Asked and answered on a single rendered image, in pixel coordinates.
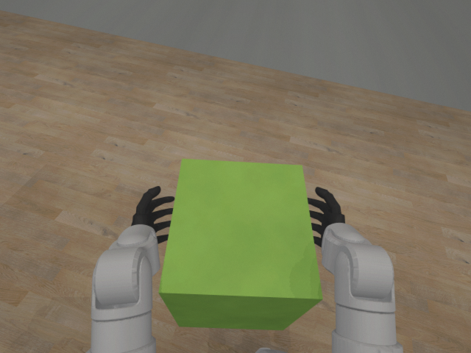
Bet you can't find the robot right hand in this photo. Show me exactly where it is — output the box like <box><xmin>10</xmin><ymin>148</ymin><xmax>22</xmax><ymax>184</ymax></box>
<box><xmin>308</xmin><ymin>187</ymin><xmax>345</xmax><ymax>248</ymax></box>

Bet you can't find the robot left forearm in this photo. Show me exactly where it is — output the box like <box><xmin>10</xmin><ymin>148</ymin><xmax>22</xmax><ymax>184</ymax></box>
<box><xmin>86</xmin><ymin>224</ymin><xmax>160</xmax><ymax>353</ymax></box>

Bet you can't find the robot left hand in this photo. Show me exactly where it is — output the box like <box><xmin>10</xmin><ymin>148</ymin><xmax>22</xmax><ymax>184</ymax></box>
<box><xmin>131</xmin><ymin>186</ymin><xmax>174</xmax><ymax>243</ymax></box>

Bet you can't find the carton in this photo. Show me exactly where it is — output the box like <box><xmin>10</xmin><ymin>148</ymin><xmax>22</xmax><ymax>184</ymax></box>
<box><xmin>158</xmin><ymin>159</ymin><xmax>323</xmax><ymax>330</ymax></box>

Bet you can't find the robot right forearm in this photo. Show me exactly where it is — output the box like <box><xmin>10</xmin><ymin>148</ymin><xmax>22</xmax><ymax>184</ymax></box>
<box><xmin>322</xmin><ymin>223</ymin><xmax>403</xmax><ymax>353</ymax></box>

